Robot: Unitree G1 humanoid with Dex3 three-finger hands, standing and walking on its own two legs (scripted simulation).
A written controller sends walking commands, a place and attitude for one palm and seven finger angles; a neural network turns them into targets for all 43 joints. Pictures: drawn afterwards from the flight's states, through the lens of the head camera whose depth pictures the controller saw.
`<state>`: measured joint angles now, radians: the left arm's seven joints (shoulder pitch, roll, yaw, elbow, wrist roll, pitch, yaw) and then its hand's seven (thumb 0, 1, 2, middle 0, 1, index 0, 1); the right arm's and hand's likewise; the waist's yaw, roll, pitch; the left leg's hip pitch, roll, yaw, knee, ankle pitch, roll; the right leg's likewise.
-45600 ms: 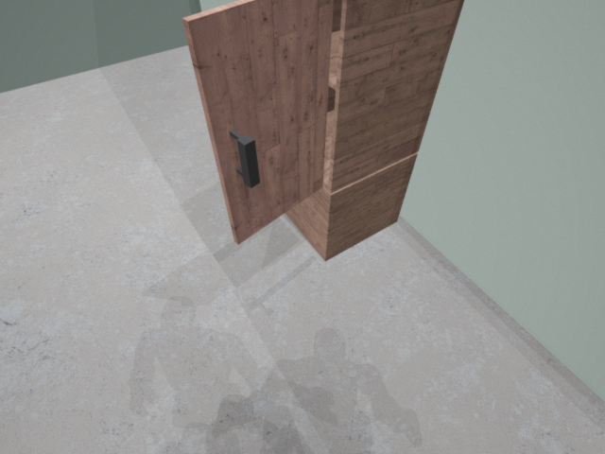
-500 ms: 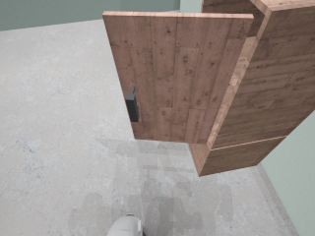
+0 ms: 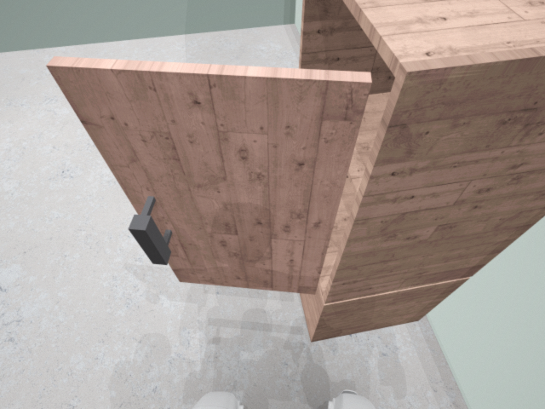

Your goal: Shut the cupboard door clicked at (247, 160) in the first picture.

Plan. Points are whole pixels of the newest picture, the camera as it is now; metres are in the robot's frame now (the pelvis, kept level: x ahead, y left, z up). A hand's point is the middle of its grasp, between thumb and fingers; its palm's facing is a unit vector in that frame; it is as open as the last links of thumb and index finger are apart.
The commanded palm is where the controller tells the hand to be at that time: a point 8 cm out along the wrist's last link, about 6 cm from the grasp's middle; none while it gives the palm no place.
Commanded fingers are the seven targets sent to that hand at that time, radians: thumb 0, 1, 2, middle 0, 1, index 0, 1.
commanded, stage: come to a stop and stand still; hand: left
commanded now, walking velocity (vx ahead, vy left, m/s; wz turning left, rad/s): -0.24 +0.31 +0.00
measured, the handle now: (155, 230) +0.38 +0.23 -0.02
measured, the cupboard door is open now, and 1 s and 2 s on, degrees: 74 74 74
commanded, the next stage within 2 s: look again from close up in 0.96 s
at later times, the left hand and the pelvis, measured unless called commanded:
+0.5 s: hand out of the picture +0.00 +0.29 -0.16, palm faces +0.07 -0.97 -0.22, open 7.4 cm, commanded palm none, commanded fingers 0.00 0.90 0.90 -0.20 -0.30 -0.20 -0.30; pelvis -0.05 +0.08 +0.02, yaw +1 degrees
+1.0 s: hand out of the picture -0.07 +0.27 -0.15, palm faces +0.01 -0.98 -0.17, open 7.3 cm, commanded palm none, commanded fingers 0.00 0.90 0.90 -0.20 -0.30 -0.20 -0.30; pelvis -0.08 +0.10 +0.03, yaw -1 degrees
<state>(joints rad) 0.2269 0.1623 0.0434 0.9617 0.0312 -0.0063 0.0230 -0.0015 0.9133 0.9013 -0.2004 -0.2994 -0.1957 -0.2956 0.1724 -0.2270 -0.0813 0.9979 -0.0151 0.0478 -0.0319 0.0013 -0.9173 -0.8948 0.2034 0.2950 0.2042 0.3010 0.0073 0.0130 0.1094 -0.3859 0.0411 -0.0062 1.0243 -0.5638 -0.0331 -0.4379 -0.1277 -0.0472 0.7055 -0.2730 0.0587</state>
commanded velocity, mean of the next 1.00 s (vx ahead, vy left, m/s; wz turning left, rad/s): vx -0.01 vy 0.02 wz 0.00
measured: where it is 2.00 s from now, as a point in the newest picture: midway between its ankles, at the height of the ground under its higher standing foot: outside the picture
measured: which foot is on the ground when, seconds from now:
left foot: up 0.00-0.28, down 0.30-1.00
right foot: down 0.00-0.30, up 0.32-0.66, down 0.68-1.00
